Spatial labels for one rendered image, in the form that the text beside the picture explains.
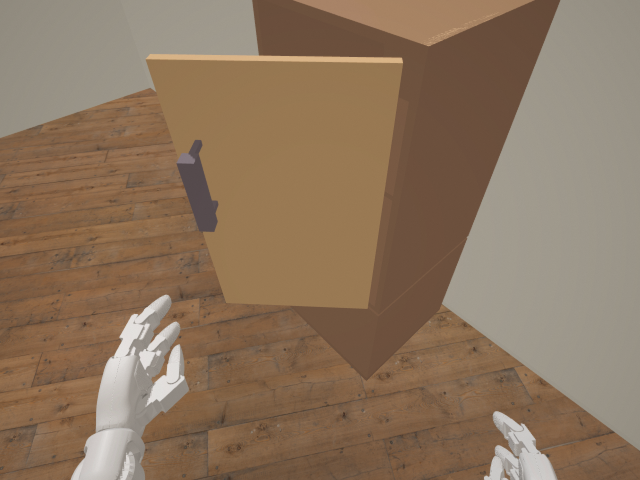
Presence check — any robot left hand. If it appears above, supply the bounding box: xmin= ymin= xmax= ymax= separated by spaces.
xmin=96 ymin=295 xmax=189 ymax=437

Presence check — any handle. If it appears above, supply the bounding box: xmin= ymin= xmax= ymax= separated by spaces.
xmin=176 ymin=140 xmax=218 ymax=232

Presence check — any left robot forearm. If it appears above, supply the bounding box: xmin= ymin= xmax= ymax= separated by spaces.
xmin=71 ymin=428 xmax=145 ymax=480

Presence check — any robot right hand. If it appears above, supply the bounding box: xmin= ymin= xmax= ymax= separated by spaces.
xmin=484 ymin=411 xmax=558 ymax=480

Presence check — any cupboard door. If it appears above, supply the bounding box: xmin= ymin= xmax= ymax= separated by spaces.
xmin=146 ymin=54 xmax=403 ymax=309

